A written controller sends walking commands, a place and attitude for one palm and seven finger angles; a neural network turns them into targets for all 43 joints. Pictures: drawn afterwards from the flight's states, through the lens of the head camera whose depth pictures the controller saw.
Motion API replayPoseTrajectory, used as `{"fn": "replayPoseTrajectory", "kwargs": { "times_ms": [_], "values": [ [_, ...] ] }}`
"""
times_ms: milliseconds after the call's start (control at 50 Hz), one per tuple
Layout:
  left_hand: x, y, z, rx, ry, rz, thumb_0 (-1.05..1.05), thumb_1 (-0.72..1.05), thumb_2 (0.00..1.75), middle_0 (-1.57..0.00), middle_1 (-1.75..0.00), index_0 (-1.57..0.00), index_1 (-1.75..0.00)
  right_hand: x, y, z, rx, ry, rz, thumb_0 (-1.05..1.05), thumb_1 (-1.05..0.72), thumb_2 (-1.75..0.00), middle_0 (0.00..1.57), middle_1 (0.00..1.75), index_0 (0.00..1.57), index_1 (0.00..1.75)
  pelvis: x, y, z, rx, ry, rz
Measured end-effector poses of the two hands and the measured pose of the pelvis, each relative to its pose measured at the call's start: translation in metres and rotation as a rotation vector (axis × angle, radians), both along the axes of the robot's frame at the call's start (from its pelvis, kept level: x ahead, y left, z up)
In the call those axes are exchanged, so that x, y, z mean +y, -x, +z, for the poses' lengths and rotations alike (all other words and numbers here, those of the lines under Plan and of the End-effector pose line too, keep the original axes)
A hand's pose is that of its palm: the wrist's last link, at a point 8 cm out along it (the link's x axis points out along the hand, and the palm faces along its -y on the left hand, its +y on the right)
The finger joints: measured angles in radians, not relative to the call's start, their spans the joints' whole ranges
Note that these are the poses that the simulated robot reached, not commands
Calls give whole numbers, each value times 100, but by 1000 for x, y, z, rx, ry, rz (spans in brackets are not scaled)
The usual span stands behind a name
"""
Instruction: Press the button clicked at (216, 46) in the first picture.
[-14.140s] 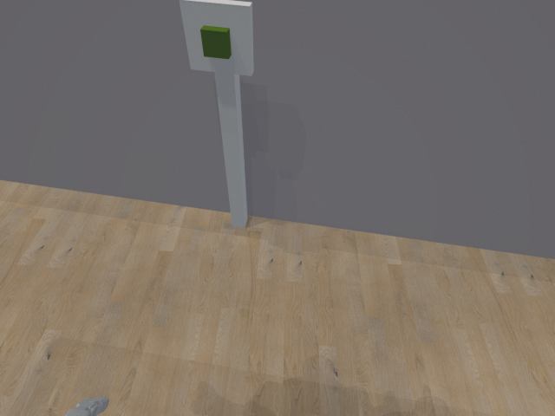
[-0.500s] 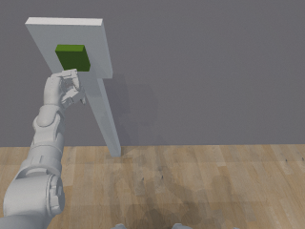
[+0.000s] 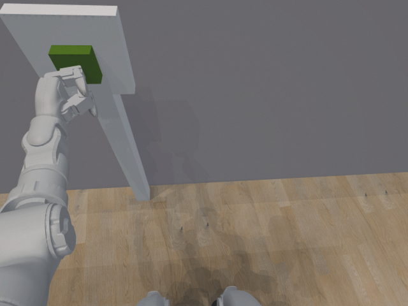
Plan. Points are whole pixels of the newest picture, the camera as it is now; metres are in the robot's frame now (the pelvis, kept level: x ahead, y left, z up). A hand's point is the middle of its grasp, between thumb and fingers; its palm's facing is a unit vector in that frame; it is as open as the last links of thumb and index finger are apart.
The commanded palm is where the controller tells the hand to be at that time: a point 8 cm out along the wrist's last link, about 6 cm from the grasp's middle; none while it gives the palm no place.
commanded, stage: press the button with the knuckle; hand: left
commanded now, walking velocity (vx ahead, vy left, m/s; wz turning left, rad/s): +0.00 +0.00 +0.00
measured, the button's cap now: (78, 64) +0.55 +0.21 +0.13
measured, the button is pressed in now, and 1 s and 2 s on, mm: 1 10 0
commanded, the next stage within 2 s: hold the button down briefly in 0.38 s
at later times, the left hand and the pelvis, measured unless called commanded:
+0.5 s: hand (89, 93) +0.51 +0.19 +0.09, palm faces +0.03 -1.00 -0.03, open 2.9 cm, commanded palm +0.51 +0.23 +0.10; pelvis -0.02 +0.00 -0.01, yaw +2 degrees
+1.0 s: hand (89, 95) +0.50 +0.19 +0.09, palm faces +0.03 -1.00 -0.01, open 2.8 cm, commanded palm +0.48 +0.23 +0.10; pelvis -0.03 +0.00 -0.01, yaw +1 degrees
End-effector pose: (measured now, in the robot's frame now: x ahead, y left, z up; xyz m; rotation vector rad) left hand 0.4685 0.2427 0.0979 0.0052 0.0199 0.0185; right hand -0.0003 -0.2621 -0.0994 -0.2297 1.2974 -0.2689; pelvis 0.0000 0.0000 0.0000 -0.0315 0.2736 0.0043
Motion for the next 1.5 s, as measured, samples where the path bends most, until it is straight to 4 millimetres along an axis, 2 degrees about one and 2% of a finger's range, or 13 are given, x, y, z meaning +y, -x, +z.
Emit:
{"fn": "replayPoseTrajectory", "kwargs": {
  "times_ms": [420,820,1000,1120,1220,1360,1500],
  "values": [
    [2,-15,-2,19,-21,13,-3,83,97,-129,-150,-133,-150,7,18,-8,51,2,48,0,-91,-90,20,30,20,30,3,13,-10,47,18,34],
    [4,-17,-1,30,-19,4,-3,79,100,-129,-150,-137,-150,1,46,-4,62,35,47,0,-91,-90,20,30,20,30,0,29,-15,65,29,39],
    [3,-12,-3,22,-5,9,-3,80,99,-129,-150,-135,-150,6,48,-4,61,14,37,0,-91,-90,20,30,20,30,2,28,-14,61,26,27],
    [3,-3,-4,8,-6,11,-3,81,97,-129,-150,-133,-150,10,37,-4,38,-6,27,0,-91,-90,20,30,20,30,4,23,-11,43,21,17],
    [1,5,-7,8,2,16,-3,84,94,-129,-150,-131,-150,12,19,-4,-2,-17,24,0,-91,-90,20,30,20,30,5,16,-7,24,15,9],
    [-2,15,-7,-18,-2,10,0,88,92,-129,-150,-130,-150,13,-17,-1,-82,-29,19,0,-91,-90,20,30,20,30,6,2,-2,-1,6,-8],
    [0,40,-8,-20,-4,10,1,90,91,-129,-150,-130,-150,15,-62,3,-170,-51,39,0,-91,-90,20,30,20,30,6,-12,5,-36,-1,-10]
  ]
}}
